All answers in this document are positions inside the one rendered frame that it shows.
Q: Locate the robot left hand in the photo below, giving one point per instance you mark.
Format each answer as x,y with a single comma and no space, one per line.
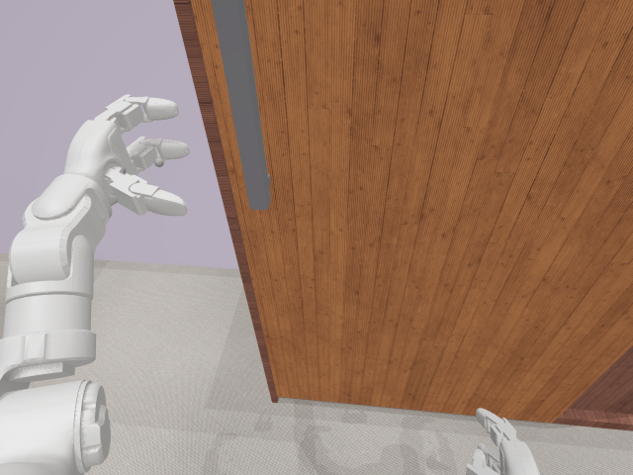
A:
98,149

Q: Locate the left robot upper arm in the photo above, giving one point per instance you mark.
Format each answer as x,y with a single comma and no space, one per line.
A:
60,429

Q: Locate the handle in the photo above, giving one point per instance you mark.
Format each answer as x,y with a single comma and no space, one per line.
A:
232,29

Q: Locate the wardrobe door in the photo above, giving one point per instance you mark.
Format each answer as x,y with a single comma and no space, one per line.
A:
451,216
612,391

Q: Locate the left robot forearm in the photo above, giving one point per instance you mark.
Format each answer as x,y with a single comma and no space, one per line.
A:
47,326

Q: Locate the robot right hand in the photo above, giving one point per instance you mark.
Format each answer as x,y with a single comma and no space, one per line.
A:
514,457

